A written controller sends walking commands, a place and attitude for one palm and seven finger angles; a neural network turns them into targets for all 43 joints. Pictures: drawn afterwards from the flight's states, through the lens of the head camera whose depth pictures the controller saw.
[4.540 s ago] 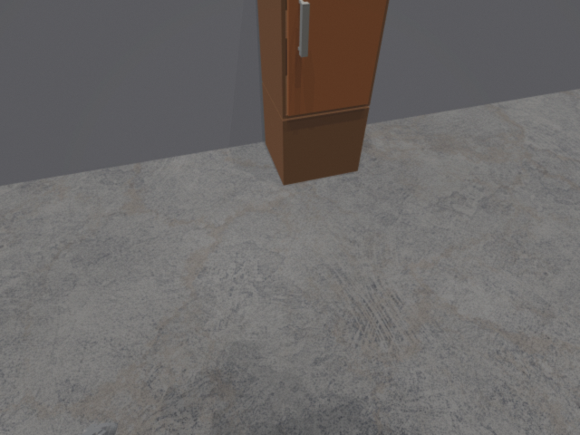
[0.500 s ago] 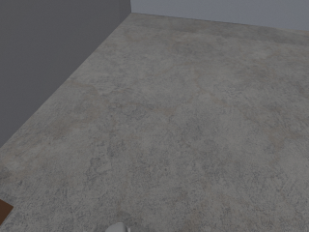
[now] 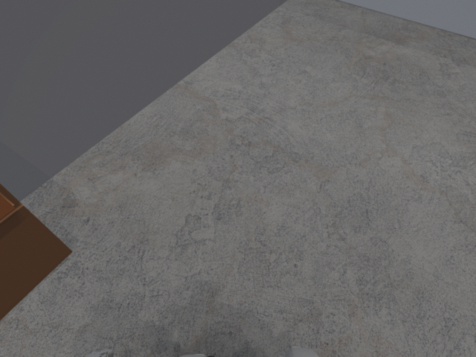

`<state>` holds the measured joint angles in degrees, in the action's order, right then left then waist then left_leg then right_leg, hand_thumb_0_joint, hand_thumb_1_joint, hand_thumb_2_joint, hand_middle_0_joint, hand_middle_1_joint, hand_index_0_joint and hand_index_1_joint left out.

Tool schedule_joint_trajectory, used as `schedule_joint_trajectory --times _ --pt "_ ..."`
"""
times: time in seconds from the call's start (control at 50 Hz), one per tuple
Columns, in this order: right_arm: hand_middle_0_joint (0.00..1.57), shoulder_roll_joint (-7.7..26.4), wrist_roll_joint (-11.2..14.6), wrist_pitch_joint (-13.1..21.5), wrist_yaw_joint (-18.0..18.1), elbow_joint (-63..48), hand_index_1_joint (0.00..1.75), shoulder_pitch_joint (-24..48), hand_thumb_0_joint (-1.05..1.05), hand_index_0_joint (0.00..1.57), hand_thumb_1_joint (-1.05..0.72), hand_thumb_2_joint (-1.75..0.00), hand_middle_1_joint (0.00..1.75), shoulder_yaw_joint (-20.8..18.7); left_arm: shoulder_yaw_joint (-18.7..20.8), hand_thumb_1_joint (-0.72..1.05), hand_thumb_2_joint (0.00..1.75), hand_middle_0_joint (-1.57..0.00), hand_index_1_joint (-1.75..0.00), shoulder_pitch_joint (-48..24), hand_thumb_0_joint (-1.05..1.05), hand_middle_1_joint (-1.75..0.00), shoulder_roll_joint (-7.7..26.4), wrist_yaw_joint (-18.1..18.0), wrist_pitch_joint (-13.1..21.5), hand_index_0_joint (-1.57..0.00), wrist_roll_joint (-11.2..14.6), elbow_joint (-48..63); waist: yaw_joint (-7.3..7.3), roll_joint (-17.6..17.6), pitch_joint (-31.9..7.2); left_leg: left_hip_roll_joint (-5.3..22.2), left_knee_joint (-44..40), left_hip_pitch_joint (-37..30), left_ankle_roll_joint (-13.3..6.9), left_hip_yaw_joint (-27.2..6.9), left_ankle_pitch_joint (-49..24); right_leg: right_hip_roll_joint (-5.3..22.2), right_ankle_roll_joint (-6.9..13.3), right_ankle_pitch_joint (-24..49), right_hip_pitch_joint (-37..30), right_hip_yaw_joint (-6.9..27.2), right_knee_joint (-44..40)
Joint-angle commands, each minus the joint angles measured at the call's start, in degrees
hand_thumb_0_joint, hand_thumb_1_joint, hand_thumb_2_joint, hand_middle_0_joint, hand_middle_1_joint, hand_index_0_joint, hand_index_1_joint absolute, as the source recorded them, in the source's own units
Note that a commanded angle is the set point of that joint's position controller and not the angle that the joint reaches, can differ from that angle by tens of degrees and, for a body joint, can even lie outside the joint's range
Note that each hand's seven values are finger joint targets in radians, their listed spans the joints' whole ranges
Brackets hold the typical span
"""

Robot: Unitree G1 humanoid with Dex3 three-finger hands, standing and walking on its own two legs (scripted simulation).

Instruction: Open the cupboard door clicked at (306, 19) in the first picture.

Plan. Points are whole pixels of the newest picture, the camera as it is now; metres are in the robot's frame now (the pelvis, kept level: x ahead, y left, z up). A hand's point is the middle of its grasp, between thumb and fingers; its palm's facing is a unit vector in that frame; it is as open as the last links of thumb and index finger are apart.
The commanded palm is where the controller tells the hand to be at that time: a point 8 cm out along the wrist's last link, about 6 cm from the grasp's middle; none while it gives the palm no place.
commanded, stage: turn to face it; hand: left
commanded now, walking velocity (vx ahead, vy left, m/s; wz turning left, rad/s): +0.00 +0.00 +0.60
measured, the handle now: out of the picture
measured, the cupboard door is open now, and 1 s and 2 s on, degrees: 0 0 0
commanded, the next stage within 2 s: take the last steps up to it in 1.50 s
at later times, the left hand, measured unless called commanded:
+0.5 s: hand out of the picture -0.02 +0.18 -0.17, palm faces +0.35 -0.90 -0.24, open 7.4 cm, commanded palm none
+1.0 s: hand out of the picture -0.02 +0.19 -0.14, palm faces +0.58 -0.75 -0.31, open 7.4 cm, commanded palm none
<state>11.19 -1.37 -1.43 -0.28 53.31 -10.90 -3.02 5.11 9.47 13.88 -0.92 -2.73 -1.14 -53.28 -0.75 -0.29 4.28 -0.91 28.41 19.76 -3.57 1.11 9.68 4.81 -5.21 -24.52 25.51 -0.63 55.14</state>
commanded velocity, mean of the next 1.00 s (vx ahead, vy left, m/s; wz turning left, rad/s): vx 0.00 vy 0.00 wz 0.60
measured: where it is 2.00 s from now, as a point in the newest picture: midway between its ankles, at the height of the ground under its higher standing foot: outside the picture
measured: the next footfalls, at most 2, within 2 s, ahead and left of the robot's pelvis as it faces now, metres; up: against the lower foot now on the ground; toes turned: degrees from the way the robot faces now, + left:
right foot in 0.16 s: +0.05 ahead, -0.17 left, +0.00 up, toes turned +5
left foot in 0.52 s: -0.02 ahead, +0.10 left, +0.00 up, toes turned +28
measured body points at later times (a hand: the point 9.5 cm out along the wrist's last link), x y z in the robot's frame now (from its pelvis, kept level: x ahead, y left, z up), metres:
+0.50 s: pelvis -0.01 -0.03 -0.01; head +0.03 -0.01 +0.44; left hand -0.04 +0.22 -0.15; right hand +0.18 -0.26 -0.14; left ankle -0.05 +0.08 -0.72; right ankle +0.01 -0.18 -0.74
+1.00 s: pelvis -0.01 -0.06 -0.01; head +0.03 -0.06 +0.44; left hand -0.05 +0.23 -0.12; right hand +0.20 -0.23 -0.17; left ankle -0.06 +0.07 -0.72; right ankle +0.07 -0.14 -0.74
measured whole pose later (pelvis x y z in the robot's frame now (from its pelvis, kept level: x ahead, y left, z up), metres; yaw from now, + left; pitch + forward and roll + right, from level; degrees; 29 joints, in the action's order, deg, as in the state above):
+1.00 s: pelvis -0.01 -0.06 -0.01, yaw +38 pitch -1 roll +1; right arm 14.4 -1.0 -3.8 -0.8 52.4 -11.6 -4.6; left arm 2.5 7.6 12.4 -1.0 -0.8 -1.0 -47.8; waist -1.8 -3.1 4.3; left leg -3.8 41.7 21.9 1.3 -7.3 21.9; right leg 1.8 -0.9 -18.0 16.0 -3.0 34.4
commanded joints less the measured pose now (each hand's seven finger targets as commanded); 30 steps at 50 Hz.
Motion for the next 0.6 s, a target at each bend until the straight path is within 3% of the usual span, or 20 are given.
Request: schedule_joint_trajectory --times 0.0,0.06,0.08,0.1,0.12,0.14,0.16,0.18,0.22,0.26,0.36,0.4,0.44,0.46,0.48,0.5,0.52,0.54,0.56,0.58 --pt "0.20 13.05 -0.10 0.45 0.42 -3.59 0.30 -1.61 0.00 0.20 -0.90 -0.90 0.30 -4.23 0.07 0.90 0.90 -0.20 -0.30 -0.37 0.00 -0.30 2.71 -0.34 1.25 -0.20 0.52 6.06 -1.36 -8.36 -8.86 14.08 -9.03 -9.17 -6.70 -19.80 -8.52 -1.88 0.26 -1.35 -0.16 -0.20 -6.87" --pt "0.20 13.36 -0.08 -0.08 0.15 -4.79 0.30 0.79 0.00 0.20 -0.90 -0.90 0.30 -4.70 0.03 0.90 0.90 -0.20 -0.30 2.99 0.00 -0.30 3.19 -0.53 1.56 -0.20 0.82 6.18 0.13 -9.65 -9.08 11.96 -7.19 -4.54 -5.32 -21.41 -8.51 -3.72 1.00 1.39 -8.07 -0.99 -16.93" --pt "0.20 13.05 0.13 -0.26 0.03 -5.38 0.30 2.00 0.00 0.20 -0.90 -0.90 0.30 -4.81 0.19 0.90 0.90 -0.20 -0.30 5.43 0.00 -0.30 3.80 -0.64 1.77 -0.20 0.85 5.72 1.37 -9.11 -9.60 10.43 -5.59 -2.02 -3.89 -20.70 -6.52 -3.86 1.27 5.53 -12.98 -1.61 -23.27" --pt "0.20 11.78 0.50 -0.46 -0.21 -5.97 0.30 2.92 0.00 0.20 -0.90 -0.90 0.30 -4.73 0.56 0.90 0.90 -0.20 -0.30 7.96 0.00 -0.30 5.42 -0.84 2.11 -0.20 0.65 5.35 2.84 -5.57 -9.22 7.64 -2.22 4.22 -1.14 -18.79 -0.75 -1.85 2.17 9.47 -20.26 -0.60 -32.06" --pt "0.20 7.80 0.99 -0.65 -0.55 -7.11 0.30 2.15 0.00 0.20 -0.90 -0.90 0.30 -4.23 1.56 0.90 0.90 -0.20 -0.30 9.19 0.00 -0.30 10.22 -1.26 2.60 -0.20 -0.36 5.81 3.43 8.07 -8.61 0.82 10.12 15.74 3.39 -11.39 11.01 11.46 6.78 1.58 -26.54 13.16 -41.46" --pt "0.20 6.52 0.55 -0.55 -0.59 -8.47 0.30 2.47 0.00 0.20 -0.90 -0.90 0.30 -3.95 1.70 0.90 0.90 -0.20 -0.30 6.13 0.00 -0.30 14.47 -1.37 2.47 -0.20 -0.66 7.59 3.15 17.58 -6.21 -3.49 24.84 19.49 6.39 -3.41 21.78 24.53 12.82 4.65 -20.56 23.82 -44.42" --pt "0.20 9.29 -0.06 -0.94 -0.70 -8.25 0.30 3.61 0.00 0.20 -0.90 -0.90 0.30 -4.36 1.48 0.90 0.90 -0.20 -0.30 3.59 0.00 -0.30 12.63 -1.60 2.61 -0.20 -0.28 8.51 2.27 11.70 -5.18 -0.04 33.81 16.72 5.47 -5.59 20.90 23.73 14.12 7.63 -14.11 19.73 -42.99" --pt "0.20 8.24 -0.08 -1.43 -0.95 -7.28 0.30 3.46 0.00 0.20 -0.90 -0.90 0.30 -4.40 1.07 0.90 0.90 -0.20 -0.30 0.48 0.00 -0.30 10.92 -1.54 2.81 -0.20 -0.26 8.80 0.50 11.50 -2.82 1.05 38.79 16.13 5.70 -5.16 18.33 19.85 12.79 10.22 -10.67 15.95 -41.59" --pt "0.20 7.99 -0.01 -1.72 -1.52 -5.42 0.30 1.04 0.00 0.20 -0.90 -0.90 0.30 -4.04 -0.19 0.90 0.90 -0.20 -0.30 -2.95 0.00 -0.30 7.61 -1.24 3.14 -0.20 -0.39 9.09 -1.71 10.36 -0.37 2.66 42.54 15.31 6.92 -2.72 12.43 14.59 11.12 19.83 -10.44 4.51 -37.57" --pt "0.20 6.88 0.33 -1.78 -1.76 -5.31 0.30 1.27 0.00 0.20 -0.90 -0.90 0.30 -3.53 -0.24 0.90 0.90 -0.20 -0.30 -1.31 0.00 -0.30 7.74 -1.28 3.23 -0.20 -0.66 8.70 -0.98 10.78 -1.35 2.80 37.67 13.18 7.71 -0.31 12.92 13.80 10.65 27.33 -13.23 -0.07 -35.46" --pt "0.20 6.23 0.62 -1.46 -1.91 -7.24 0.30 7.77 0.00 0.20 -0.90 -0.90 0.30 -2.29 0.53 0.90 0.90 -0.20 -0.30 5.96 0.00 -0.30 11.09 -0.89 2.63 -0.20 -0.75 5.88 3.54 12.63 -3.29 2.18 21.21 8.02 7.66 4.13 16.05 15.54 11.16 35.49 -19.41 -2.52 -31.98" --pt "0.20 6.36 0.75 -1.15 -1.80 -7.47 0.30 7.93 0.00 0.20 -0.90 -0.90 0.30 -2.06 0.96 0.90 0.90 -0.20 -0.30 6.77 0.00 -0.30 12.13 -0.75 2.41 -0.20 -0.78 5.40 3.92 13.79 -4.69 1.70 16.34 5.74 7.05 5.34 16.36 16.05 11.00 38.69 -21.23 -3.03 -30.01" --pt "0.20 7.21 0.85 -0.70 -1.62 -7.02 0.30 5.70 0.00 0.20 -0.90 -0.90 0.30 -2.08 1.21 0.90 0.90 -0.20 -0.30 6.09 0.00 -0.30 12.32 -0.66 2.19 -0.20 -0.67 5.04 2.77 14.29 -6.74 1.46 7.98 1.46 6.45 6.22 13.14 15.92 9.33 40.17 -22.60 -5.00 -25.93" --pt "0.20 8.41 0.68 -0.35 -1.51 -6.46 0.30 3.12 0.00 0.20 -0.90 -0.90 0.30 -2.28 1.37 0.90 0.90 -0.20 -0.30 5.60 0.00 -0.30 12.31 -0.57 2.05 -0.20 -0.25 5.25 1.29 12.51 -8.41 1.45 1.02 -3.73 5.95 6.21 7.30 15.10 7.40 38.62 -21.03 -7.17 -21.92" --pt "0.20 11.55 0.42 0.20 -1.46 -5.59 0.30 -0.35 0.00 0.20 -0.90 -0.90 0.30 -3.14 1.26 0.90 0.90 -0.20 -0.30 5.67 0.00 -0.30 11.28 -0.31 1.82 -0.20 0.32 5.77 -0.81 5.29 -11.17 4.06 -4.89 -15.29 4.37 2.93 -3.67 13.62 4.52 33.21 -13.11 -9.24 -13.40" --pt "0.20 18.70 0.04 0.76 -1.10 -5.19 0.30 -4.27 0.00 0.20 -0.90 -0.90 0.30 -4.95 0.69 0.90 0.90 -0.20 -0.30 5.01 0.00 -0.30 7.40 0.28 1.70 -0.20 0.72 8.22 -3.26 -14.05 -13.34 20.22 -5.63 -26.99 -3.11 -18.03 -25.77 5.45 -0.27 1.50 5.11 -11.14 0.17" --pt "0.20 21.03 0.73 0.32 -0.93 -3.54 0.30 -8.46 0.00 0.20 -0.90 -0.90 0.30 -5.38 -0.38 0.90 0.90 -0.20 -0.30 0.77 0.00 -0.30 6.13 0.06 1.42 -0.20 0.06 10.29 -5.11 -15.61 -12.79 26.24 -5.28 -24.65 -9.01 -21.39 -36.97 3.45 -0.42 -14.93 9.48 -5.93 7.64" --pt "0.20 19.63 0.65 0.55 -0.14 -2.89 0.30 -9.26 0.00 0.20 -0.90 -0.90 0.30 -5.07 -0.18 0.90 0.90 -0.20 -0.30 -2.05 0.00 -0.30 6.07 -0.66 0.83 -0.20 0.07 10.12 -5.61 -15.84 -13.07 24.25 -4.97 -21.62 -9.23 -21.40 -34.19 3.66 -0.06 -13.03 9.58 -1.32 11.30" --pt "0.20 17.45 0.40 0.62 0.54 -3.44 0.30 -6.27 0.00 0.20 -0.90 -0.90 0.30 -4.52 0.08 0.90 0.90 -0.20 -0.30 -3.43 0.00 -0.30 6.16 -0.50 1.06 -0.20 0.35 9.49 -4.75 -13.51 -9.68 21.34 -5.48 -18.02 -8.49 -19.45 -29.72 3.49 -0.09 -9.23 10.44 -0.24 12.81" --pt "0.20 15.67 0.22 0.69 0.74 -4.40 0.30 -2.45 0.00 0.20 -0.90 -0.90 0.30 -3.81 0.20 0.90 0.90 -0.20 -0.30 -2.83 0.00 -0.30 6.12 -0.09 1.15 -0.20 0.36 8.46 -2.91 -11.10 -7.46 18.10 -5.92 -15.06 -6.87 -16.24 -27.08 3.32 -0.25 -4.87 9.46 0.12 12.68"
